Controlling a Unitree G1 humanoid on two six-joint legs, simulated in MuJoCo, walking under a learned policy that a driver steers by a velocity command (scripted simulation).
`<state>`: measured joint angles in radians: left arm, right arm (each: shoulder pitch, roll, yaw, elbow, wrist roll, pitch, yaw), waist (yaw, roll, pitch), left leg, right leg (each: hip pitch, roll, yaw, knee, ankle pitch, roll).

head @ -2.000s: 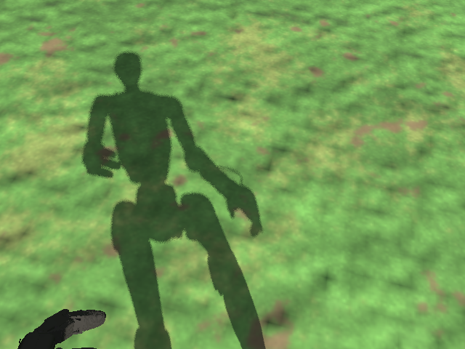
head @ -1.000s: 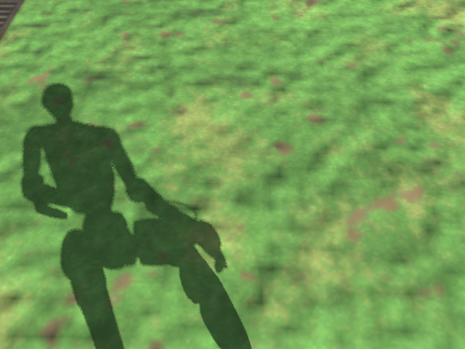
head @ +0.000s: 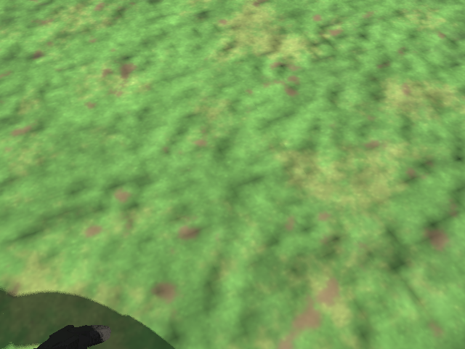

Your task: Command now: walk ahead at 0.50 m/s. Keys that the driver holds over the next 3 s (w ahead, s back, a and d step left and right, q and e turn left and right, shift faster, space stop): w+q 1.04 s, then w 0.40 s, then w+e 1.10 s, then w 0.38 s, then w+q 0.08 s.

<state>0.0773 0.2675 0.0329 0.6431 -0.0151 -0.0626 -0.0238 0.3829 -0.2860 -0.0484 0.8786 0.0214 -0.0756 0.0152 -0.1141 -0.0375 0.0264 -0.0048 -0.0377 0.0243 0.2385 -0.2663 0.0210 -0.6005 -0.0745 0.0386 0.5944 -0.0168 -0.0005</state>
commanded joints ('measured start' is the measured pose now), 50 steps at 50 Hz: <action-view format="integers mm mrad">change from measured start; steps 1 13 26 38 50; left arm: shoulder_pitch -107 129 226 126 -147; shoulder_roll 76 87 199 163 116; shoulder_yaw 21 48 90 60 39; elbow -103 39 155 57 -27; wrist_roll -4 26 -3 22 7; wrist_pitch -25 -48 -14 -62 -57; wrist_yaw -12 7 35 29 -1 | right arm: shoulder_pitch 12 -55 -375 -167 -15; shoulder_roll -182 -76 -54 -126 -166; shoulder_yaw -39 -21 -10 -52 -68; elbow -31 -96 -248 -248 -188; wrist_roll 9 11 -1 -20 6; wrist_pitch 5 30 40 13 32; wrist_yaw -7 -13 44 8 -36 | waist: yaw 34 110 177 122 41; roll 116 -68 2 83 126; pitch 38 -36 73 -88 -13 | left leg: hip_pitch -25 -621 -668 -89 -171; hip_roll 280 174 130 222 161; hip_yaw -170 -122 -2 -423 -375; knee -32 904 403 3 72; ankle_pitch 338 -11 218 258 157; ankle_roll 152 -27 31 279 184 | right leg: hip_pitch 60 482 670 -25 112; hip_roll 30 -195 -221 -45 68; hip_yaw -18 121 -208 53 45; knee -70 -437 -410 526 -90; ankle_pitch -26 -53 190 -297 81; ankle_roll -23 -200 -140 10 53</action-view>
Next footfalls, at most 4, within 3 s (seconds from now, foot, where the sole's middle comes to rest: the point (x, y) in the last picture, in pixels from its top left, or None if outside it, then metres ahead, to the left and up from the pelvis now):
0.10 right None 0.22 -0.14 -0.78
0.62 left None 0.46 0.16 -0.78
1.10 right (179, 246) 0.81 0.10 -0.78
1.58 left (63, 243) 0.86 0.47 -0.78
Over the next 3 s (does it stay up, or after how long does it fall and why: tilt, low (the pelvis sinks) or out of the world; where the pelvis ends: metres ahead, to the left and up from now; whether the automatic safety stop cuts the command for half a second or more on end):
stays up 1.52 0.52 0.00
